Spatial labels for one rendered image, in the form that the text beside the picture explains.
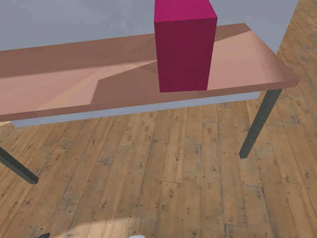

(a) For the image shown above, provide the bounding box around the table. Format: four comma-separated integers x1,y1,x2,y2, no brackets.
0,23,300,184

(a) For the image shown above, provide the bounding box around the carton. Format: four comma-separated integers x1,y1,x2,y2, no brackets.
154,0,217,93

